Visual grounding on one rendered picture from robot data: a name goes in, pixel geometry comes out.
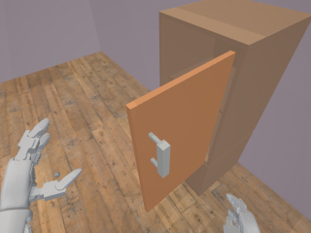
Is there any cupboard door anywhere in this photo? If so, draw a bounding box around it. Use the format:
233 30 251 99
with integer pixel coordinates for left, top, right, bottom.
125 50 236 213

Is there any left robot hand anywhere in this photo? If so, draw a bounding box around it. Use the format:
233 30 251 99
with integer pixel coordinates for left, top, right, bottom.
0 118 83 211

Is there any right robot hand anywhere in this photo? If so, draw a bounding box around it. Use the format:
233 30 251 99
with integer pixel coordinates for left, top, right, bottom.
223 193 260 233

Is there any left robot forearm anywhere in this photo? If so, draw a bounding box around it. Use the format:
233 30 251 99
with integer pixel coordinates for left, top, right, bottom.
0 207 33 233

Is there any handle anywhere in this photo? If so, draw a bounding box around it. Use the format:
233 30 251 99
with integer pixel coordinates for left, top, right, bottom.
148 132 171 178

